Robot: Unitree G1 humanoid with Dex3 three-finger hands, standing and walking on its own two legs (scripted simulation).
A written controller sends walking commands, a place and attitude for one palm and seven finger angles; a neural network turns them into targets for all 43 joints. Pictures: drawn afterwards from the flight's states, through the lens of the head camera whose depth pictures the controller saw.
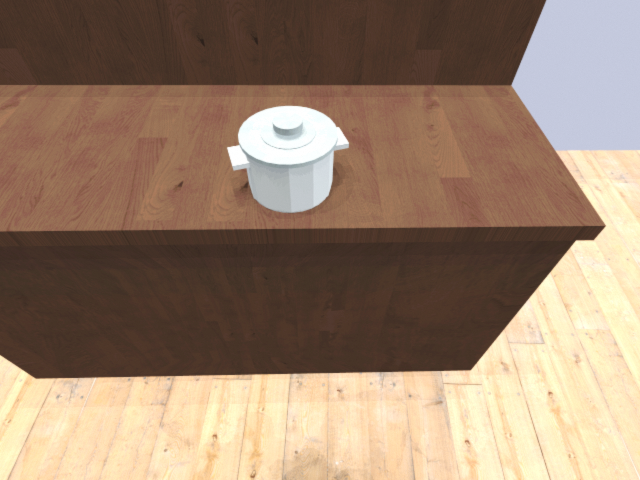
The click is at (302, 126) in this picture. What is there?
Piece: lid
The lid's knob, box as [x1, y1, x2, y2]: [272, 112, 302, 135]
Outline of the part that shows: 273,118 273,129 280,134 294,134 297,133 302,127 301,117 295,113 284,112 276,115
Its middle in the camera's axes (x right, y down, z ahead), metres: -0.06 -0.19 +0.64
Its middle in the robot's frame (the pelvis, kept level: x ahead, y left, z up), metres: +0.62 +0.10 +0.11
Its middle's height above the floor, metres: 0.88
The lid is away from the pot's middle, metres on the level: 0.00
